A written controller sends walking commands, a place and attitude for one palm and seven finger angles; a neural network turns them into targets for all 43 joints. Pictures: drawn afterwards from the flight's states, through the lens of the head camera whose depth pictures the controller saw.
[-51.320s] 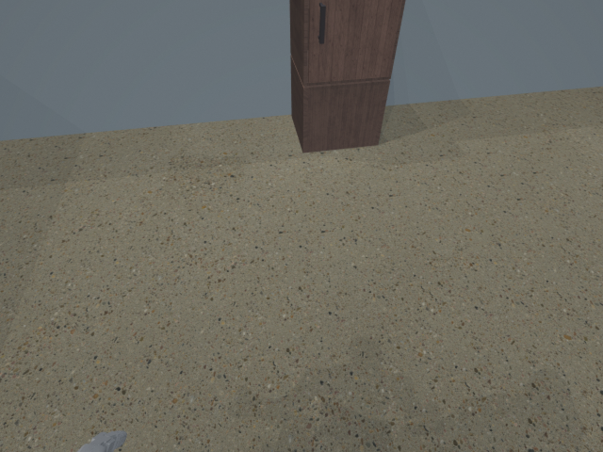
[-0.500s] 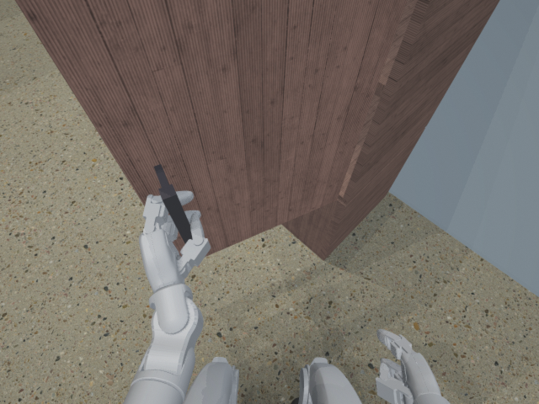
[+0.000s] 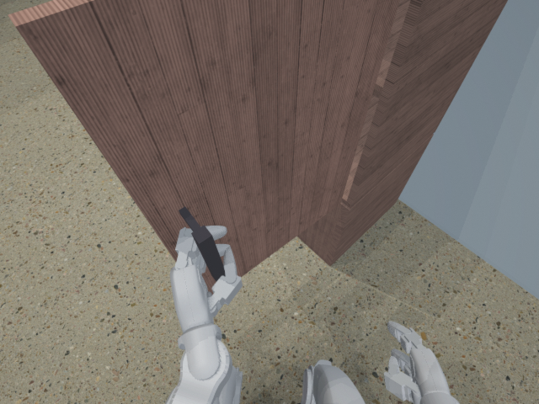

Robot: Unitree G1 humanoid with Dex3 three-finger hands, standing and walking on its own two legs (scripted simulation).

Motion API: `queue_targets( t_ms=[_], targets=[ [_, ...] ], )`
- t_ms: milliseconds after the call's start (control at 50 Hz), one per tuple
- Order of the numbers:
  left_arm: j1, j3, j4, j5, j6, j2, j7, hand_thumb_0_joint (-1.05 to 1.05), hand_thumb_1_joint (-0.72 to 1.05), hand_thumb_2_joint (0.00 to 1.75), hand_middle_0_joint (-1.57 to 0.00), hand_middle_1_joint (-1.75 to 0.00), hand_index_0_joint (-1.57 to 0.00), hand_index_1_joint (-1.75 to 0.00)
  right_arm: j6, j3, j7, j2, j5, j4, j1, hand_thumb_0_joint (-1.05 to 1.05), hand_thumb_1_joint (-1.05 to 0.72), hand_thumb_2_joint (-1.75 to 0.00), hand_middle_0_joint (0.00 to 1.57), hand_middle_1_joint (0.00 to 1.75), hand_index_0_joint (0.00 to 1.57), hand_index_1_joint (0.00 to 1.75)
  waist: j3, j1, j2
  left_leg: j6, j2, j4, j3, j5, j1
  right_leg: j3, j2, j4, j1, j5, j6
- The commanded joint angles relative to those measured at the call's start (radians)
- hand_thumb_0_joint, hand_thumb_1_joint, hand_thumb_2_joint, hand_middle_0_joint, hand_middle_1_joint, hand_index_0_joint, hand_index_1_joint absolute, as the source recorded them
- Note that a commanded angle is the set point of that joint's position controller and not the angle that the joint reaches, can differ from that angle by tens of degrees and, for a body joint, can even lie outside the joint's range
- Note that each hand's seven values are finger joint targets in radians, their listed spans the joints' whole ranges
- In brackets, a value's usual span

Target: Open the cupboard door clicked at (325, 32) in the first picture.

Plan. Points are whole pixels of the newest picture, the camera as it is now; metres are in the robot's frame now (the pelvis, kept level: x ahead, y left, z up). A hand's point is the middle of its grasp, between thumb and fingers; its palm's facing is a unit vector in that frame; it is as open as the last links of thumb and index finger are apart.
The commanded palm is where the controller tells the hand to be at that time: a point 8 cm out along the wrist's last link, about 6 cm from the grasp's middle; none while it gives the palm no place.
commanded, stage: open thumb and fingers to let go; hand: left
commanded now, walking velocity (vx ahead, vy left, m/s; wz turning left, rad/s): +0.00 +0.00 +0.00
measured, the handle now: (204, 248) +0.33 +0.11 +0.04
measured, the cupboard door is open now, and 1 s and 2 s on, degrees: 85 86 86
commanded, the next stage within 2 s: slide the hand sideways off the handle in 0.68 s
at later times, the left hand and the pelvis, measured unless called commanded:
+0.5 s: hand (228, 275) +0.30 +0.07 +0.02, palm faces +0.27 -0.96 -0.01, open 13.7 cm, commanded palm +0.25 +0.12 +0.03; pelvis -0.01 +0.02 +0.00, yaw -1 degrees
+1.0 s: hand (219, 301) +0.26 +0.08 +0.03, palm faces -0.21 -0.98 -0.05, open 16.1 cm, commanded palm +0.24 +0.12 +0.03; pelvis -0.01 +0.03 -0.01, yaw -1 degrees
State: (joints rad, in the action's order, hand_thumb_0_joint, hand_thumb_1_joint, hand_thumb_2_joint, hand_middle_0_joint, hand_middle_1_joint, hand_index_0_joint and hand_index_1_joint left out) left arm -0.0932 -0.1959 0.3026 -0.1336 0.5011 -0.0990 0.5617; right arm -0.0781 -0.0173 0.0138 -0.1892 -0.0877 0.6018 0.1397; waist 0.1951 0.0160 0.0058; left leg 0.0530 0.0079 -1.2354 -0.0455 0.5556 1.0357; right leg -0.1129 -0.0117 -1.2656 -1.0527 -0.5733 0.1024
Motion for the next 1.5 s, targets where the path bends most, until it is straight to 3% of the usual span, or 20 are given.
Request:
queue_targets(
  t_ms=[0,120,240,280,460,640,760,780,800,820,840,880,920,980,1040,1100,1180,1280,1440,1480],
  targets=[
    [0.160,0.013,-0.209,0.006,0.049,-0.019,0.003,0.00,0.34,0.66,-0.36,-1.29,-0.36,-1.29,-0.040,-0.026,-0.011,-0.072,0.004,-0.142,-0.011,0.00,-0.90,-0.90,0.20,0.30,0.20,0.30,0.314,0.014,-0.099,-0.056,0.033,0.076,0.028,-0.157,-0.053,0.224,-0.058,0.298,0.376,0.324,-0.105],
    [0.156,0.012,-0.213,0.020,0.030,-0.018,-0.006,0.00,-0.08,0.48,-0.33,-1.24,-0.33,-1.24,-0.034,-0.024,-0.014,-0.075,0.007,-0.146,-0.002,0.00,-0.90,-0.90,0.20,0.30,0.20,0.30,0.308,0.020,-0.130,-0.056,0.030,0.087,0.021,-0.171,-0.062,0.205,-0.054,0.292,0.388,0.370,-0.109],
    [0.192,-0.001,-0.187,0.006,0.039,-0.036,0.002,0.00,-0.50,0.30,-0.30,-1.20,-0.30,-1.20,-0.036,-0.020,-0.011,-0.075,0.005,-0.145,-0.021,0.00,-0.90,-0.90,0.20,0.30,0.20,0.30,0.259,0.019,-0.099,-0.059,0.028,0.093,0.021,-0.144,-0.072,0.176,-0.038,0.287,0.311,0.258,-0.094],
    [0.206,0.004,-0.186,0.005,0.041,-0.036,0.011,0.00,-0.50,0.30,-0.30,-1.20,-0.30,-1.20,-0.040,-0.021,-0.010,-0.077,0.002,-0.146,-0.020,0.00,-0.90,-0.90,0.20,0.30,0.20,0.30,0.272,0.013,-0.094,-0.060,0.028,0.095,0.021,-0.153,-0.078,0.161,-0.031,0.275,0.303,0.258,-0.089],
    [0.176,0.009,-0.190,-0.001,0.023,-0.040,0.029,0.00,-0.50,0.30,-0.22,-0.75,-0.22,-0.75,-0.037,-0.023,-0.009,-0.080,0.001,-0.157,-0.014,0.00,-0.90,-0.90,0.20,0.30,0.20,0.30,0.290,-0.007,-0.070,-0.059,0.029,0.121,0.020,-0.181,-0.103,0.116,-0.012,0.250,0.301,0.260,-0.072],
    [0.214,-0.017,-0.187,-0.012,0.004,-0.074,0.049,0.00,-0.50,0.30,-0.15,-0.30,-0.15,-0.30,-0.036,-0.017,-0.003,-0.076,-0.001,-0.151,-0.023,0.00,-0.90,-0.90,0.20,0.30,0.20,0.30,0.279,0.001,-0.063,-0.058,0.025,0.129,0.018,-0.166,-0.130,0.091,-0.001,0.244,0.254,0.216,-0.068],
    [0.212,-0.019,-0.188,-0.009,-0.008,-0.084,0.053,0.00,-0.50,0.30,-0.15,-0.30,-0.15,-0.30,-0.040,-0.015,-0.003,-0.077,-0.002,-0.158,-0.026,0.00,-0.90,-0.90,0.20,0.30,0.20,0.30,0.281,0.002,-0.071,-0.058,0.026,0.129,0.012,-0.169,-0.125,0.085,0.003,0.237,0.250,0.213,-0.066],
    [0.180,-0.222,-0.214,-0.125,0.028,0.036,-0.152,0.00,-0.50,0.30,-0.15,-0.30,-0.15,-0.30,-0.025,-0.021,0.006,-0.130,0.011,-0.147,0.035,0.00,-0.90,-0.90,0.20,0.30,0.20,0.30,0.248,0.094,-0.080,-0.073,0.020,0.093,0.025,-0.166,-0.138,0.119,-0.017,0.227,0.214,0.281,-0.072],
    [0.234,-0.136,-0.280,-0.081,0.071,0.111,-0.259,0.00,-0.50,0.30,-0.15,-0.30,-0.15,-0.30,-0.016,-0.029,0.005,-0.117,0.017,-0.169,0.034,0.00,-0.90,-0.90,0.20,0.30,0.20,0.30,0.297,0.060,-0.053,-0.078,0.023,0.082,0.024,-0.182,-0.119,0.130,-0.026,0.212,0.261,0.326,-0.066],
    [0.224,-0.113,-0.298,-0.060,0.094,0.152,-0.330,0.00,-0.50,0.30,-0.15,-0.30,-0.15,-0.30,-0.010,-0.030,-0.002,-0.116,0.020,-0.178,0.022,0.00,-0.90,-0.90,0.20,0.30,0.20,0.30,0.335,0.037,-0.044,-0.080,0.027,0.081,0.025,-0.189,-0.114,0.148,-0.028,0.203,0.307,0.355,-0.064],
    [0.197,-0.110,-0.308,-0.034,0.103,0.161,-0.391,0.00,-0.50,0.30,-0.15,-0.30,-0.15,-0.30,-0.010,-0.028,-0.006,-0.114,0.027,-0.192,0.016,0.00,-0.90,-0.90,0.20,0.30,0.20,0.30,0.333,0.036,-0.048,-0.081,0.028,0.078,0.026,-0.181,-0.103,0.160,-0.029,0.205,0.319,0.361,-0.068],
    [0.191,-0.152,-0.332,0.052,0.107,0.122,-0.519,0.00,-0.50,0.30,-0.15,-0.30,-0.15,-0.30,-0.013,-0.022,-0.006,-0.113,0.049,-0.220,0.008,0.00,-0.90,-0.90,0.20,0.30,0.20,0.30,0.295,0.050,-0.024,-0.082,0.028,0.076,0.025,-0.155,-0.112,0.157,-0.026,0.213,0.279,0.310,-0.066],
    [0.160,-0.129,-0.342,0.172,0.081,0.078,-0.573,0.00,-0.50,0.30,-0.15,-0.30,-0.15,-0.30,-0.018,-0.016,-0.014,-0.112,0.070,-0.246,0.000,0.00,-0.90,-0.90,0.20,0.30,0.20,0.30,0.261,0.035,-0.034,-0.080,0.030,0.090,0.020,-0.116,-0.109,0.155,-0.018,0.245,0.279,0.215,-0.067],
    [0.057,-0.063,-0.334,0.261,0.025,0.065,-0.566,0.00,-0.50,0.30,-0.15,-0.30,-0.15,-0.30,-0.017,-0.017,-0.018,-0.123,0.086,-0.273,0.000,0.00,-0.90,-0.90,0.20,0.30,0.20,0.30,0.238,0.008,-0.081,-0.076,0.028,0.113,0.015,-0.108,-0.117,0.129,-0.007,0.257,0.263,0.144,-0.067],
    [0.007,-0.019,-0.345,0.221,0.011,0.109,-0.514,0.00,-0.50,0.30,-0.15,-0.30,-0.15,-0.30,-0.007,-0.023,-0.014,-0.132,0.079,-0.287,0.019,0.00,-0.90,-0.90,0.20,0.30,0.20,0.30,0.228,0.002,-0.130,-0.076,0.029,0.099,0.014,-0.128,-0.082,0.119,-0.008,0.225,0.252,0.168,-0.071],
    [-0.043,-0.004,-0.358,0.141,0.036,0.152,-0.477,0.00,-0.50,0.30,-0.15,-0.30,-0.15,-0.30,0.003,-0.029,-0.001,-0.127,0.067,-0.290,0.032,0.00,-0.90,-0.90,0.20,0.30,0.20,0.30,0.237,-0.003,-0.107,-0.075,0.027,0.081,0.013,-0.160,-0.074,0.113,-0.007,0.174,0.219,0.220,-0.065],
    [-0.088,-0.017,-0.439,0.107,0.057,0.165,-0.474,0.00,-0.50,0.30,-0.15,-0.30,-0.15,-0.30,0.015,-0.030,0.009,-0.122,0.064,-0.314,0.024,0.00,-0.90,-0.90,0.20,0.30,0.20,0.30,0.261,-0.016,-0.026,-0.072,0.028,0.078,0.016,-0.176,-0.097,0.110,-0.003,0.147,0.197,0.232,-0.056],
    [-0.169,0.006,-0.534,0.163,0.050,0.183,-0.504,0.00,-0.50,0.30,-0.15,-0.30,-0.15,-0.30,0.020,-0.025,0.002,-0.121,0.071,-0.334,0.026,0.00,-0.90,-0.90,0.20,0.30,0.20,0.30,0.272,-0.011,-0.024,-0.071,0.028,0.080,0.015,-0.164,-0.101,0.111,0.004,0.164,0.224,0.230,-0.061],
    [-0.287,0.020,-0.561,0.186,0.047,0.201,-0.550,0.00,-0.50,0.30,-0.15,-0.30,-0.15,-0.30,0.004,-0.025,-0.016,-0.124,0.075,-0.340,0.031,0.00,-0.90,-0.90,0.20,0.30,0.20,0.30,0.228,0.007,-0.074,-0.072,0.024,0.058,0.002,-0.156,-0.074,0.099,0.012,0.150,0.190,0.230,-0.067],
    [-0.333,0.035,-0.561,0.187,0.048,0.212,-0.562,0.00,-0.50,0.30,-0.15,-0.30,-0.15,-0.30,0.002,-0.024,-0.017,-0.122,0.075,-0.344,0.030,0.00,-0.90,-0.90,0.20,0.30,0.20,0.30,0.225,-0.005,-0.061,-0.071,0.024,0.057,0.004,-0.159,-0.062,0.097,0.011,0.143,0.193,0.227,-0.065]
  ],
)
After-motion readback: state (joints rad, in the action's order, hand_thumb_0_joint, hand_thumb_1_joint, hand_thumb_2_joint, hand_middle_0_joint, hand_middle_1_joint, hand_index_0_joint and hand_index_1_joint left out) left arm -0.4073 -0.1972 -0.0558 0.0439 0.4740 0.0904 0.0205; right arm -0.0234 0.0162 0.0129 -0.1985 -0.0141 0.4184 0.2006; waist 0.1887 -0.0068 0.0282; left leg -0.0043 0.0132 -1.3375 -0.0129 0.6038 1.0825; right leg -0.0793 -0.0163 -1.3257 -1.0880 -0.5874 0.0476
